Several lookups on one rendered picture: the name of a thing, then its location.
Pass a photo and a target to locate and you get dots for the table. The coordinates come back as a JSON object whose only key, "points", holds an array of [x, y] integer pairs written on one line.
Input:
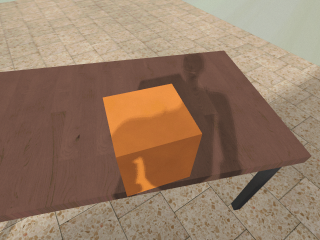
{"points": [[56, 149]]}

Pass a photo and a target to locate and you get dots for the carton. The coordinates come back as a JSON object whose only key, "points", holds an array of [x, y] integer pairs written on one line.
{"points": [[155, 138]]}

